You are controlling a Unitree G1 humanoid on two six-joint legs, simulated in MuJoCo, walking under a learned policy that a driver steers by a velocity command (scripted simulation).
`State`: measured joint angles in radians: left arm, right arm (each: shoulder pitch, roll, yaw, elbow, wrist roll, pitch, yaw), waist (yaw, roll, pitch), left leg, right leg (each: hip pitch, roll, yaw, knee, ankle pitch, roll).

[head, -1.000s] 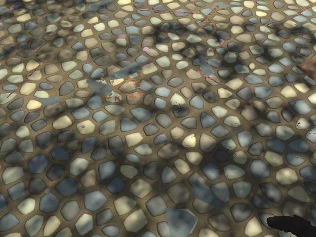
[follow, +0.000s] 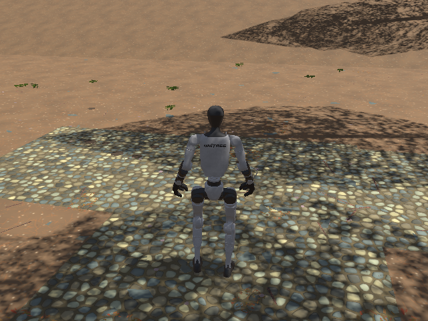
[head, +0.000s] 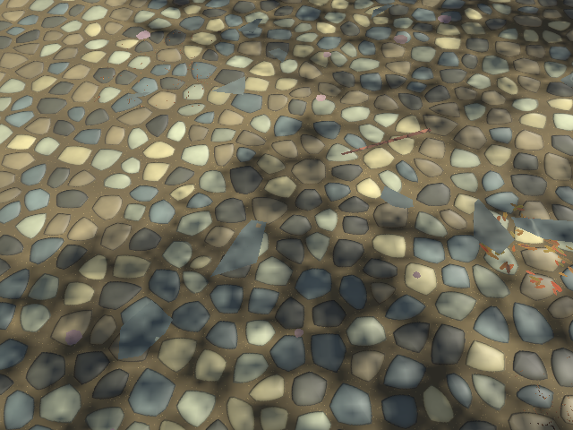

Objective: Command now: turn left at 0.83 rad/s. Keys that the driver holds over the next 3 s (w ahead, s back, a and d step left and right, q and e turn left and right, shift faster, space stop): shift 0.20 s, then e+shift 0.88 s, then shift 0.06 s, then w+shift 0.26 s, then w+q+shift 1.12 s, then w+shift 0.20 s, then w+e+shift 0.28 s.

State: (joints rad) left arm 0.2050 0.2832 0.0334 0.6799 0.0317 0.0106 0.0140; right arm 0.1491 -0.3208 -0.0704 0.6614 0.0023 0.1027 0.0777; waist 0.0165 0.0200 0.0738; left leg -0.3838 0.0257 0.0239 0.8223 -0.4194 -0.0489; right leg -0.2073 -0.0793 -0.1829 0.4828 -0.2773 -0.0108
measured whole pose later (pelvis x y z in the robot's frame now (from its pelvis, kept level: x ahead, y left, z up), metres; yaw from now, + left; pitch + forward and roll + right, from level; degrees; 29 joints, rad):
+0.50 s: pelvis +0.01 +0.01 -0.01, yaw -1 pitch -1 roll +1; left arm 0.30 0.27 0.04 0.75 0.00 0.06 -0.03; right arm 0.13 -0.25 -0.02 0.74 -0.02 0.05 -0.02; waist 0.04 0.02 0.05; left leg -0.20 0.00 0.12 0.55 -0.34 0.03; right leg -0.27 0.00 -0.07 0.67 -0.39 -0.03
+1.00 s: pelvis +0.03 +0.01 +0.00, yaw -28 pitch +2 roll +1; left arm 0.26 0.35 0.10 0.68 0.01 0.06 -0.01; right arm 0.10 -0.33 -0.02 0.68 -0.01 0.02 -0.03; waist 0.04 0.00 0.06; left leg -0.40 -0.08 -0.13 0.67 -0.34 -0.03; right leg -0.25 0.21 0.37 0.51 -0.24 -0.06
